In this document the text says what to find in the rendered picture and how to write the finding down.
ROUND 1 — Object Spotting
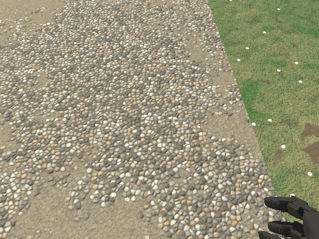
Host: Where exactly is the robot right hand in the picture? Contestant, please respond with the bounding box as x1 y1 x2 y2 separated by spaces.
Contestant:
258 195 319 239

